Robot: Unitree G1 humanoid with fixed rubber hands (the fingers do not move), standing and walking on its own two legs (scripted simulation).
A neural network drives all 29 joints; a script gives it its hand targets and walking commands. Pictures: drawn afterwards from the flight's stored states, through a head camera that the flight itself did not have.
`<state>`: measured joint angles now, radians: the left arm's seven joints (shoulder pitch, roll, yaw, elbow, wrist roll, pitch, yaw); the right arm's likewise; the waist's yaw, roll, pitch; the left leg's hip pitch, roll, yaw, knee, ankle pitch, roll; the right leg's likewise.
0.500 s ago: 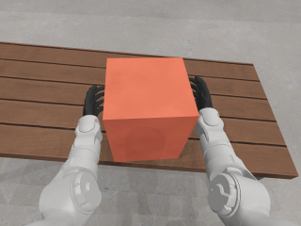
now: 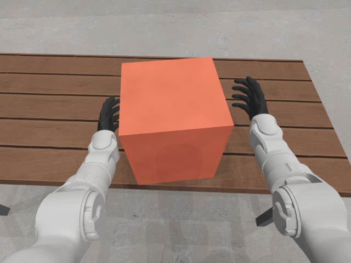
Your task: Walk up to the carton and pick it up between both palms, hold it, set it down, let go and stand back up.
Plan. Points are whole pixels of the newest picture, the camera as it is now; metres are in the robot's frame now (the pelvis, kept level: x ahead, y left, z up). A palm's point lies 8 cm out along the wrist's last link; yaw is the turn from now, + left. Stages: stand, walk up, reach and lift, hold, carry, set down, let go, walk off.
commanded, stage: set down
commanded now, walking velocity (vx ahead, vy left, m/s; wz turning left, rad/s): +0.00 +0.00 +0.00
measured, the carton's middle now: (172, 125) +0.46 +0.03 +0.01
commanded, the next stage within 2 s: none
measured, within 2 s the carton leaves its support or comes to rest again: neither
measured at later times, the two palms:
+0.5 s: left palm (93, 162) +0.34 +0.20 +0.04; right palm (272, 140) +0.39 -0.18 +0.07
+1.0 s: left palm (84, 187) +0.29 +0.21 +0.03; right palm (288, 174) +0.33 -0.21 +0.03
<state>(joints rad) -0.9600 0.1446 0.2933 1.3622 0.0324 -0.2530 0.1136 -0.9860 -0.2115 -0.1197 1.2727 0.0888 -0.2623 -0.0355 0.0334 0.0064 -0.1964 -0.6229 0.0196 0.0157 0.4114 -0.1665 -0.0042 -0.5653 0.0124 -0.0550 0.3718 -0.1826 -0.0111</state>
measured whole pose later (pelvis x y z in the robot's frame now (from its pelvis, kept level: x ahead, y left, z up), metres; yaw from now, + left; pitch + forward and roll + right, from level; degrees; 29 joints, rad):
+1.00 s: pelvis -0.04 -0.01 +0.00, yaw +0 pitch +14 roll -1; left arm -0.39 0.16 0.07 0.80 -0.10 -0.20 0.10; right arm -0.53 -0.31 0.09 1.07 0.34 -0.27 0.04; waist 0.05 -0.01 -0.20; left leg -0.53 0.04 0.02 0.41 -0.13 -0.01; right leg -0.47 0.03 -0.05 0.37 -0.14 -0.02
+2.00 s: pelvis -0.02 -0.02 +0.01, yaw +0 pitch +0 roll +0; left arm 0.33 0.15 0.01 0.15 -0.10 -0.05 0.11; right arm 0.27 -0.21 0.10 0.40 0.30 -0.22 0.08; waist 0.05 -0.04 -0.12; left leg -0.20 0.04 0.02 0.40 -0.19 -0.02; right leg -0.16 0.03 -0.05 0.37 -0.21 -0.03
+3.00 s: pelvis -0.01 -0.02 +0.01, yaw +0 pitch -1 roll +0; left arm 0.28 0.19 0.01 0.30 -0.10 0.09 0.02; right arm 0.28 -0.16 0.08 0.47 0.12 -0.15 0.01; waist 0.05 -0.04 -0.03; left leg -0.18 0.03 0.02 0.40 -0.20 -0.02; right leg -0.13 0.03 -0.05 0.37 -0.23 -0.03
